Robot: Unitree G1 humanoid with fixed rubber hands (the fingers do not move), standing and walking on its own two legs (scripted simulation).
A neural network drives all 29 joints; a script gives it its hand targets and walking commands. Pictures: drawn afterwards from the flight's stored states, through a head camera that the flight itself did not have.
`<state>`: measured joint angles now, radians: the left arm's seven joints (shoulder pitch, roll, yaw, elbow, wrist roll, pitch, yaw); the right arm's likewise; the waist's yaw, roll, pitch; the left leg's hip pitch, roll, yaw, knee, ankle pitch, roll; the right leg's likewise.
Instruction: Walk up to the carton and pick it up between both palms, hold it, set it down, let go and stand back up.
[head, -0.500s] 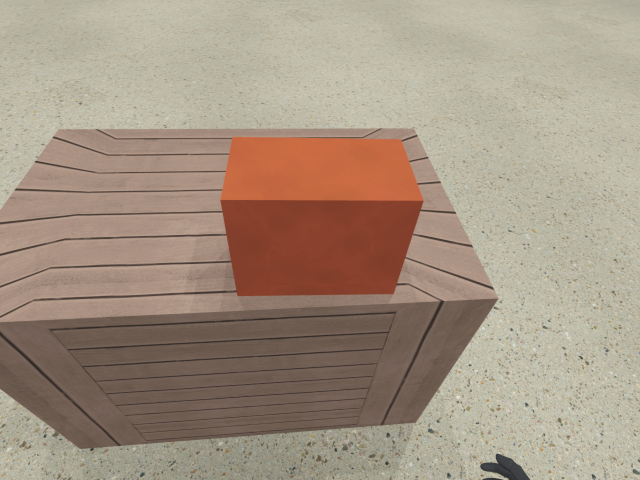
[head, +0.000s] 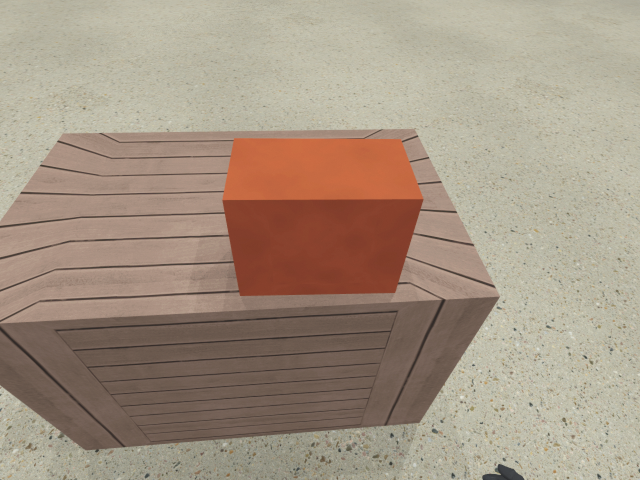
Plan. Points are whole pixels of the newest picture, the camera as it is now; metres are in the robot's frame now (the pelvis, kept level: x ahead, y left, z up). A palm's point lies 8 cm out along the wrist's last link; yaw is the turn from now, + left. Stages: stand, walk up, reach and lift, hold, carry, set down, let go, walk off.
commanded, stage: stand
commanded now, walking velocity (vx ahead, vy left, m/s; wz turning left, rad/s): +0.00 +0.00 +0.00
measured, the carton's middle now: (318, 219) +0.53 +0.03 +0.01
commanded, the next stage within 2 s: none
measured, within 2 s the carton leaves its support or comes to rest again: neither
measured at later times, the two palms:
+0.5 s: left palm out of the picture +0.04 +0.30 -0.11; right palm out of the picture +0.09 -0.26 -0.10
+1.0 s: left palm out of the picture +0.04 +0.31 -0.11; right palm out of the picture +0.09 -0.26 -0.10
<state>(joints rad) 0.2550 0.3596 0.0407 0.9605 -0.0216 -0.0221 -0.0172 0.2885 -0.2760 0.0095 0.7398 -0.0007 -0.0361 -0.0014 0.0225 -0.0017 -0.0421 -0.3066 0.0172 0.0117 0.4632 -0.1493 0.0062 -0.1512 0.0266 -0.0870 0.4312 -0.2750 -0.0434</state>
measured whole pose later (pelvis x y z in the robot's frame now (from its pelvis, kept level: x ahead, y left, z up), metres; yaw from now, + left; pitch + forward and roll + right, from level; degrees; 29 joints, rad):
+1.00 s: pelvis +0.00 +0.00 +0.00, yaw +0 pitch -1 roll -1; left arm 0.25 0.36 0.04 0.99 -0.02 -0.02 -0.02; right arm 0.29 -0.28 0.01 0.78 0.00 -0.04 0.00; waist 0.02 0.01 -0.04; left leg -0.31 0.02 0.01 0.46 -0.14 0.01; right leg -0.15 0.03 -0.09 0.43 -0.27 -0.04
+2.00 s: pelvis -0.01 +0.00 +0.00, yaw +0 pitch -1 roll -1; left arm 0.25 0.36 0.04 1.00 -0.02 -0.02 -0.02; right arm 0.29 -0.28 0.01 0.79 0.00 -0.04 0.00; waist 0.02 0.02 -0.04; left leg -0.31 0.02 0.01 0.46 -0.14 0.01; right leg -0.15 0.03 -0.09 0.43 -0.27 -0.04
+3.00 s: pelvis -0.01 +0.00 +0.00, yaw +0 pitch -1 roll -1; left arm 0.25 0.36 0.04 1.00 -0.02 -0.02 -0.02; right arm 0.29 -0.28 0.01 0.81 0.00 -0.03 0.00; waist 0.02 0.02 -0.04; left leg -0.31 0.02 0.01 0.46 -0.14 0.01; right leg -0.15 0.03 -0.09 0.43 -0.27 -0.04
